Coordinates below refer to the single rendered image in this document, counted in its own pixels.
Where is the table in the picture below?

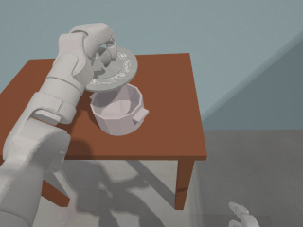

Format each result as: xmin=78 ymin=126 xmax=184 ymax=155
xmin=0 ymin=53 xmax=207 ymax=210

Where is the robot right hand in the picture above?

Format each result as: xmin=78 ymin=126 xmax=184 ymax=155
xmin=228 ymin=201 xmax=259 ymax=227

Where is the left robot upper arm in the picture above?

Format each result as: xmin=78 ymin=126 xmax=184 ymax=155
xmin=0 ymin=117 xmax=71 ymax=227

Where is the pot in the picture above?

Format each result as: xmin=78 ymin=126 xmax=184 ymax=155
xmin=89 ymin=83 xmax=149 ymax=136

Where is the robot left hand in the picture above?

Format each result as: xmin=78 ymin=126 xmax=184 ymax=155
xmin=69 ymin=23 xmax=117 ymax=72

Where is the knob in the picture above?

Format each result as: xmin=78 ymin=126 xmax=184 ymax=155
xmin=98 ymin=47 xmax=112 ymax=66

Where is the lid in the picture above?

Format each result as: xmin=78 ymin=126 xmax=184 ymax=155
xmin=84 ymin=46 xmax=138 ymax=93

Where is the robot left forearm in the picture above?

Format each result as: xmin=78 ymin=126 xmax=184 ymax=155
xmin=2 ymin=27 xmax=98 ymax=161

